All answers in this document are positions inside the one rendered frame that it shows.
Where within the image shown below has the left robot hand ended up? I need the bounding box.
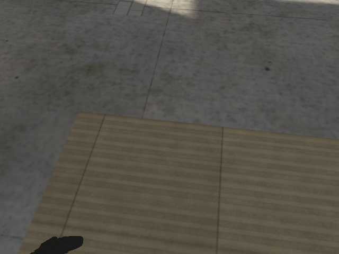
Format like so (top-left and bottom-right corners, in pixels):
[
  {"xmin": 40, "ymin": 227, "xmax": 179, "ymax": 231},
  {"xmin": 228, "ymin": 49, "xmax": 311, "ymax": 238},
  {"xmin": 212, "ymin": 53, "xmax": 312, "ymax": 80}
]
[{"xmin": 30, "ymin": 236, "xmax": 83, "ymax": 254}]

